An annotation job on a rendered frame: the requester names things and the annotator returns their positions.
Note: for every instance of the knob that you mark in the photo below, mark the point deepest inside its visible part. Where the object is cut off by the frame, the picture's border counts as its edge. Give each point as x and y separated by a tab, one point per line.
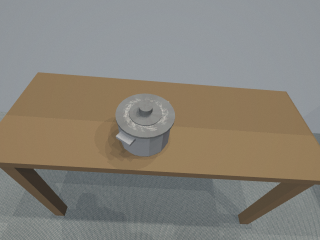
145	108

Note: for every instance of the lid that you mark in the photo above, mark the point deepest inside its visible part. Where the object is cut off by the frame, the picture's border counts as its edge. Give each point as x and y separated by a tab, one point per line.
140	126

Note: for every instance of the table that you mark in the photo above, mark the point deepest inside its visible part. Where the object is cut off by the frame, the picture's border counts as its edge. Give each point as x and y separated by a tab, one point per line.
68	122

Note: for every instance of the pot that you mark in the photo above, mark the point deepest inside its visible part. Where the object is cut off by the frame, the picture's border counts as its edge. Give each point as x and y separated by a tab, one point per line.
143	147

